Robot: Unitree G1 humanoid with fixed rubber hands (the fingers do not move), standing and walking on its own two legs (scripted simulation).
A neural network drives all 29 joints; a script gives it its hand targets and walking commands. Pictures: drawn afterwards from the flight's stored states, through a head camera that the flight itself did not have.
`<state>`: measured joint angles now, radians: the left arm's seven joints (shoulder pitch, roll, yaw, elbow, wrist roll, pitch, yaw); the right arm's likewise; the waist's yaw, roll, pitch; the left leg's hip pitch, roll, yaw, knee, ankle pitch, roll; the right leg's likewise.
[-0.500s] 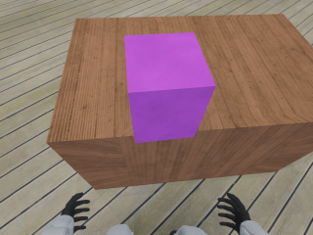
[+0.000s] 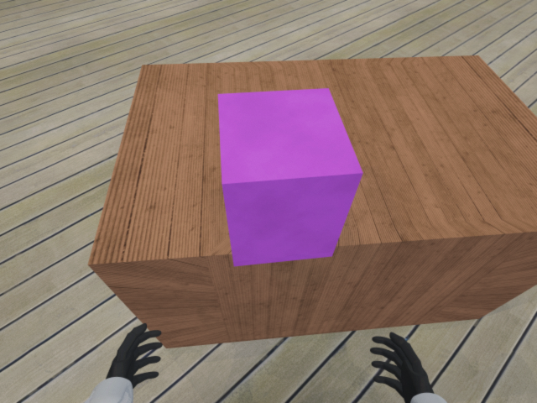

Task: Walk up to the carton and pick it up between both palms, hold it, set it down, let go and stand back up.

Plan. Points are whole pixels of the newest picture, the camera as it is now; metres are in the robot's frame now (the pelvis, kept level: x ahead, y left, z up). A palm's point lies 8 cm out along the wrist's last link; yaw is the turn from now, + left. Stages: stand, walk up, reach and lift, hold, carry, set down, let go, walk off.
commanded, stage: reach and lift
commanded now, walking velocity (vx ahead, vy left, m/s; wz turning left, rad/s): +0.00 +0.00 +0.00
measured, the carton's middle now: (279, 181) +0.48 +0.01 +0.01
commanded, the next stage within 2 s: none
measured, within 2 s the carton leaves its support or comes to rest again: neither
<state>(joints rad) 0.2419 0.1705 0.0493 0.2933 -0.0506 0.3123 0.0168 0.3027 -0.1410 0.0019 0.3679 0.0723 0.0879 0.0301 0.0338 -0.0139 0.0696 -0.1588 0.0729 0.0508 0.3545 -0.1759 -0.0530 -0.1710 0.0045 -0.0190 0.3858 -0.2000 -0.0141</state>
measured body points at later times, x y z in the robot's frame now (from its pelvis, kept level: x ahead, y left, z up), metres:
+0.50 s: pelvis +0.02 +0.01 +0.00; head +0.01 +0.02 +0.45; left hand +0.19 +0.22 -0.05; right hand +0.20 -0.20 -0.05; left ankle +0.01 +0.15 -0.75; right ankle +0.01 -0.11 -0.75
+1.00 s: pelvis +0.02 +0.01 +0.00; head +0.00 +0.02 +0.45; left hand +0.23 +0.21 -0.01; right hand +0.25 -0.20 -0.01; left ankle +0.01 +0.15 -0.75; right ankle +0.01 -0.11 -0.75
